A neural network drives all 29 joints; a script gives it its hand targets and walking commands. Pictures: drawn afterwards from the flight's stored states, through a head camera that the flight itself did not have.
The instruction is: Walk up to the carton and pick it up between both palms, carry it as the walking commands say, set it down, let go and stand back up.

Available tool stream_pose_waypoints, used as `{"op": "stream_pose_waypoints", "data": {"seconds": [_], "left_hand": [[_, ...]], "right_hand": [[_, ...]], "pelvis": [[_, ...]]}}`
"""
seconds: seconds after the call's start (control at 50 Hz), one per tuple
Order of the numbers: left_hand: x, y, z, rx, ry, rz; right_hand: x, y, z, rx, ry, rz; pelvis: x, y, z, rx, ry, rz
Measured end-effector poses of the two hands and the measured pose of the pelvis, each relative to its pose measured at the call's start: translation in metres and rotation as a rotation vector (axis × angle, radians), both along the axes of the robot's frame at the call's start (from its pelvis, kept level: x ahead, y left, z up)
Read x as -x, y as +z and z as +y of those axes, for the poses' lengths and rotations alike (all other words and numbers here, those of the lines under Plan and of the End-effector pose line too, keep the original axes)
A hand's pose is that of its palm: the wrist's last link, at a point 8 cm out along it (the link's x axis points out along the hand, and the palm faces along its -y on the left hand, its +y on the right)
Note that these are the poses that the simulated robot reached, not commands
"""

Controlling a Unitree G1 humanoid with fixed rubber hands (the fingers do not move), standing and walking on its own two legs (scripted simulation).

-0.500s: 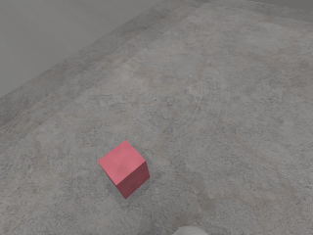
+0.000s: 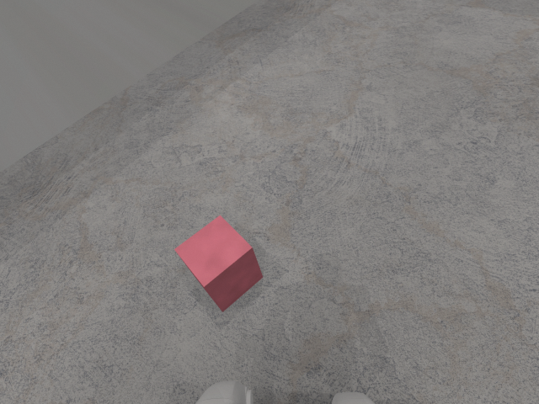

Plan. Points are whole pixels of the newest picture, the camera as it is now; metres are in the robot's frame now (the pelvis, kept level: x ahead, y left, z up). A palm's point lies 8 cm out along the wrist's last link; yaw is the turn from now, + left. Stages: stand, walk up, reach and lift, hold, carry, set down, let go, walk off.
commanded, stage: walk up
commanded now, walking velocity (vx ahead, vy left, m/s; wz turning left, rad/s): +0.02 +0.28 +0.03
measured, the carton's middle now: (221, 264) +0.67 +0.26 -0.64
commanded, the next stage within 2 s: none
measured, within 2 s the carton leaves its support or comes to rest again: neither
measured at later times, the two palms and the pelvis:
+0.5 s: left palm out of the picture +0.02 +0.40 -0.14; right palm out of the picture +0.00 -0.07 -0.08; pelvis -0.05 +0.19 +0.01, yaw +3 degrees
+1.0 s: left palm out of the picture -0.02 +0.51 -0.16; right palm out of the picture -0.01 +0.04 -0.11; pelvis -0.06 +0.27 +0.00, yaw +0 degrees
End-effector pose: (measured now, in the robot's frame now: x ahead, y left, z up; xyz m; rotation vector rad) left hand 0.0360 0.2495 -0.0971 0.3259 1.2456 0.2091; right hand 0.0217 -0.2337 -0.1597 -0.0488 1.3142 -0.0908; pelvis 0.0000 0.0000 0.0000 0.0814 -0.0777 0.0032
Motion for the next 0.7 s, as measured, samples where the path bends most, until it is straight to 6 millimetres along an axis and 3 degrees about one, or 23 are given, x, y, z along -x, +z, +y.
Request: {"op": "stream_pose_waypoints", "data": {"seconds": [0.16,0.28,0.36,0.5,0.56,0.62,0.66,0.7], "left_hand": [[0.020,-0.017,0.050,0.051,0.014,-0.043],[0.012,-0.052,0.103,0.133,0.007,-0.077],[0.006,-0.052,0.123,0.197,-0.003,-0.081],[0.016,-0.043,0.154,0.269,0.019,-0.053],[0.031,-0.038,0.168,0.276,0.037,-0.026],[0.065,-0.033,0.189,0.250,0.080,-0.007],[0.098,-0.051,0.206,0.210,0.094,0.042],[0.117,-0.071,0.220,0.201,0.092,0.133]], "right_hand": [[0.012,0.007,0.049,0.032,0.025,-0.037],[0.027,0.010,0.102,0.117,0.044,-0.036],[0.040,0.037,0.133,0.173,0.022,-0.041],[0.019,0.080,0.165,0.269,0.033,-0.118],[0.010,0.090,0.178,0.277,0.041,-0.138],[0.000,0.090,0.191,0.274,0.065,-0.142],[-0.006,0.072,0.195,0.281,0.075,-0.160],[-0.003,0.054,0.204,0.278,0.052,-0.178]], "pelvis": [[0.025,-0.006,0.055,0.046,0.021,-0.015],[0.043,-0.022,0.119,0.117,0.037,0.010],[0.049,-0.009,0.149,0.151,0.033,0.017],[0.045,0.015,0.189,0.192,0.040,0.115],[0.042,0.022,0.203,0.194,0.046,0.138],[0.042,0.024,0.215,0.171,0.055,0.119],[0.047,0.004,0.222,0.112,0.011,0.104],[0.049,-0.014,0.233,0.129,-0.009,0.085]]}}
